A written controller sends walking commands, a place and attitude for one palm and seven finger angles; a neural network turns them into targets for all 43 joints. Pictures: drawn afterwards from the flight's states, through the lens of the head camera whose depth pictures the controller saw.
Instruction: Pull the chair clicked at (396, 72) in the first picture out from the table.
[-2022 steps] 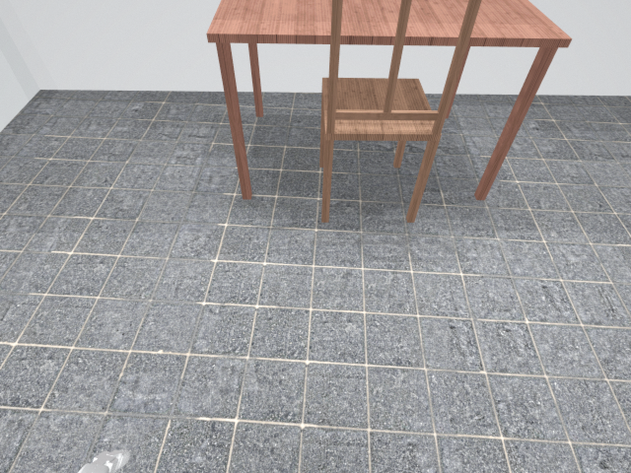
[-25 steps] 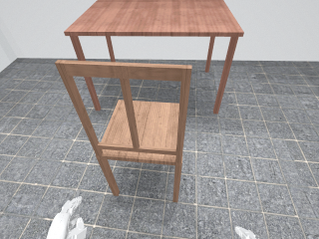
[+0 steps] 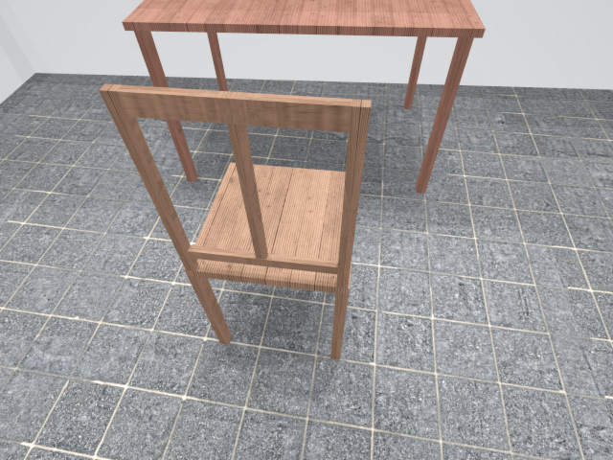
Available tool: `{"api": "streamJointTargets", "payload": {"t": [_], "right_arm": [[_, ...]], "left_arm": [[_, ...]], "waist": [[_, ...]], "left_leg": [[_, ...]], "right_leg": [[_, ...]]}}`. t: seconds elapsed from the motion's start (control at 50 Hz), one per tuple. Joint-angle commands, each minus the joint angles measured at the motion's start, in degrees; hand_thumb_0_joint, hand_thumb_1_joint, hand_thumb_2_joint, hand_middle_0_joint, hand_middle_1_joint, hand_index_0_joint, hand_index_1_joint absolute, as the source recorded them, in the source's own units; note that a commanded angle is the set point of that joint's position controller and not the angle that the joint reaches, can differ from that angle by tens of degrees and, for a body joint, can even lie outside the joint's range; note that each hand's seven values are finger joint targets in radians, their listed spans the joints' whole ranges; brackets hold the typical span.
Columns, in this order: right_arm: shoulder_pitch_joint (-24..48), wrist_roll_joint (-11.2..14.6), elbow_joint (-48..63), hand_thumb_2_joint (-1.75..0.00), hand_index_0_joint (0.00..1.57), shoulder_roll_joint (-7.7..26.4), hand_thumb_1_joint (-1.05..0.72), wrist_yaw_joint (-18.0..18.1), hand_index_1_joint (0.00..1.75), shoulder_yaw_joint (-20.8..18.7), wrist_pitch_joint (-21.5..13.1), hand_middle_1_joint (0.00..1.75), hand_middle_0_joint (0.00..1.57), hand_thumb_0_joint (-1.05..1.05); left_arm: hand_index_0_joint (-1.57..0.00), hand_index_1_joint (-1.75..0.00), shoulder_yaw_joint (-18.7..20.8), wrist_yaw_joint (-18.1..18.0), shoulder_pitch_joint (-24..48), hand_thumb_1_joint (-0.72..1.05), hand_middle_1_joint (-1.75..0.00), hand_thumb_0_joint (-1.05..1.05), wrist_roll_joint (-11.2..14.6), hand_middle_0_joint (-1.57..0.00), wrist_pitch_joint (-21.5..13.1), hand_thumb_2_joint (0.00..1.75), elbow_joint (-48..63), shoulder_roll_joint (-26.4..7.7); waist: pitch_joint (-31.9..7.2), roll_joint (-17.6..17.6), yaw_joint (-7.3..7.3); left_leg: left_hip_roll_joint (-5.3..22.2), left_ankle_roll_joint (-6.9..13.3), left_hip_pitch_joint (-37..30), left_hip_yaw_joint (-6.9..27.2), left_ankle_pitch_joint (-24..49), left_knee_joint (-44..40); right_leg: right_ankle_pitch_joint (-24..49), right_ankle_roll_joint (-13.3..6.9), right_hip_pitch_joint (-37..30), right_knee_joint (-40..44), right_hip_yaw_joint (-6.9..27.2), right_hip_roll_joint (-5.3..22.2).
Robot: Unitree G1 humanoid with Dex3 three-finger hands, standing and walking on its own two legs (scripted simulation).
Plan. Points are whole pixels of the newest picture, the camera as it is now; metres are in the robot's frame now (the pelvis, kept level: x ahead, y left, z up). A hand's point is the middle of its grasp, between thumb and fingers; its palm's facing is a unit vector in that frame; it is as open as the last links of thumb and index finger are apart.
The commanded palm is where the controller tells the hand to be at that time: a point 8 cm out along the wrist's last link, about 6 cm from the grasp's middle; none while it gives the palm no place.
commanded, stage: let the arm hang, fingers relaxed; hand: left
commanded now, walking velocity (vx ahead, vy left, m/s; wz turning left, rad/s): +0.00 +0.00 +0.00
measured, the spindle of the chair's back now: (251, 201) +0.57 +0.14 -0.04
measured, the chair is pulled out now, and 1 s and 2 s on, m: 0.67 0.67 0.67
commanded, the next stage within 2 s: look to check the result in 0.44 s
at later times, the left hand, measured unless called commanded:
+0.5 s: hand out of the picture -0.01 +0.15 -0.17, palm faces +0.03 -0.99 -0.17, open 7.3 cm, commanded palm none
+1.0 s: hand out of the picture +0.00 +0.14 -0.17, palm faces +0.03 -0.98 -0.18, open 7.3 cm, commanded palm none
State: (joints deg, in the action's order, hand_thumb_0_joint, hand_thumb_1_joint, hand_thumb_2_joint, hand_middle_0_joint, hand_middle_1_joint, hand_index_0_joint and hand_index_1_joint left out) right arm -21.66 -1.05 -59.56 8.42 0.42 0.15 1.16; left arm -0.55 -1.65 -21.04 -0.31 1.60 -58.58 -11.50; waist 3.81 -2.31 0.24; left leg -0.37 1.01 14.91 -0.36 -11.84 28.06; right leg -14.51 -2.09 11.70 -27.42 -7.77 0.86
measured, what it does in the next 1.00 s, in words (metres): stands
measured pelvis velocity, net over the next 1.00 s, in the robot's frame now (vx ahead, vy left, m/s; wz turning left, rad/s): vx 0.01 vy -0.01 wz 0.00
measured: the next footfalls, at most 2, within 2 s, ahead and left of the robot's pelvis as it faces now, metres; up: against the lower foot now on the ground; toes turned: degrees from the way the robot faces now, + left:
none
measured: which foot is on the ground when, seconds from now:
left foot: down 0.00-1.00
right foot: down 0.00-1.00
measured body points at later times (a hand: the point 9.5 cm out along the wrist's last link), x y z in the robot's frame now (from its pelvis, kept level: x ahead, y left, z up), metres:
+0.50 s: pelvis +0.01 -0.01 +0.00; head +0.03 -0.01 +0.45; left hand -0.01 +0.20 -0.16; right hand -0.02 -0.21 -0.16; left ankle +0.04 +0.11 -0.74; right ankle +0.01 -0.10 -0.74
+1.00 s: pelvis +0.01 -0.01 +0.00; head +0.03 -0.02 +0.45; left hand +0.00 +0.20 -0.15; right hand -0.01 -0.21 -0.16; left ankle +0.04 +0.11 -0.74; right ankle +0.01 -0.10 -0.74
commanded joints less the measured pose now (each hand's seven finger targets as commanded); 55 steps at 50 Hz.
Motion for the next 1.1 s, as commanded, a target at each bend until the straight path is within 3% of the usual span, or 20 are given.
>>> {"api": "streamJointTargets", "payload": {"t": [0.0,0.16,0.34,0.52,0.6,0.74,0.92,1.08], "right_arm": [[-4.6,0.2,0.8,-0.90,0.20,4.5,-0.90,0.6,0.30,-0.7,-1.2,0.30,0.20,0.00],[-4.2,0.4,-1.0,-0.90,0.20,3.1,-0.90,1.1,0.30,-0.3,-1.7,0.30,0.20,0.00],[-3.7,0.4,-1.3,-0.90,0.20,2.1,-0.90,1.3,0.30,-0.5,-1.3,0.30,0.20,0.00],[-3.9,0.5,-1.6,-0.90,0.20,2.1,-0.90,1.5,0.30,-0.4,-1.8,0.30,0.20,0.00],[-4.1,0.6,-1.9,-0.90,0.20,2.3,-0.90,1.6,0.30,-0.3,-1.8,0.30,0.20,0.00],[-3.8,0.6,-2.2,-0.90,0.20,2.1,-0.90,1.6,0.30,-0.3,-1.5,0.30,0.20,0.00],[-3.8,0.5,-2.2,-0.90,0.20,2.2,-0.90,1.6,0.30,-0.3,-1.6,0.30,0.20,0.00],[-3.7,0.5,-2.4,-0.90,0.20,2.0,-0.90,1.7,0.30,-0.3,-1.3,0.30,0.20,0.00]], "left_arm": [[-0.20,-0.30,0.8,-0.2,-2.4,0.90,-0.30,0.00,0.0,-0.20,-1.6,0.90,1.8,-4.2],[-0.20,-0.30,0.3,-0.6,-3.9,0.90,-0.30,0.00,0.1,-0.20,-1.9,0.90,-0.5,-2.0],[-0.20,-0.30,0.4,-0.8,-3.8,0.90,-0.30,0.00,-0.1,-0.20,-2.0,0.90,-1.4,-1.0],[-0.20,-0.30,0.5,-0.7,-3.3,0.90,-0.30,0.00,0.1,-0.20,-2.4,0.90,-1.3,-0.5],[-0.20,-0.30,0.5,-0.8,-3.1,0.90,-0.30,0.00,0.1,-0.20,-2.3,0.90,-1.3,-0.5],[-0.20,-0.30,0.5,-0.8,-2.9,0.90,-0.30,0.00,0.1,-0.20,-2.2,0.90,-1.4,-0.7],[-0.20,-0.30,0.7,-0.8,-2.7,0.90,-0.30,0.00,0.2,-0.20,-2.3,0.90,-1.2,-0.9],[-0.20,-0.30,0.5,-0.8,-2.9,0.90,-0.30,0.00,0.1,-0.20,-2.3,0.90,-1.5,-0.5]], "waist": [[1.4,3.4,0.00],[2.3,1.3,-0.28],[4.1,1.8,-0.25],[0.2,1.8,-0.04],[0.5,2.2,-0.04],[3.0,2.6,-0.11],[1.1,2.3,-0.05],[3.4,1.5,0.07]], "left_leg": [[4.6,2.1,1.3,5.8,-2.6,-5.9],[5.2,2.2,0.8,5.8,1.0,-6.8],[4.5,1.9,1.1,5.2,-1.6,-6.6],[5.2,1.8,-1.4,5.2,5.4,-5.6],[5.4,1.9,-1.4,5.4,6.3,-5.9],[5.1,1.9,-0.7,5.2,4.1,-6.3],[5.0,1.6,-1.4,5.0,5.5,-5.8],[5.0,1.6,-1.1,4.9,3.3,-6.0]], "right_leg": [[-6.3,-2.4,2.5,8.5,8.6,6.7],[-1.1,-2.1,1.7,7.7,8.1,6.2],[-3.8,-2.1,2.8,9.2,8.3,6.2],[3.0,-2.1,-0.2,7.8,7.8,6.6],[3.9,-2.0,-0.7,7.6,7.8,6.4],[1.5,-2.1,0.4,8.8,7.7,6.3],[3.0,-2.1,-1.0,8.3,7.8,6.7],[0.5,-2.2,0.8,9.4,8.3,6.5]]}}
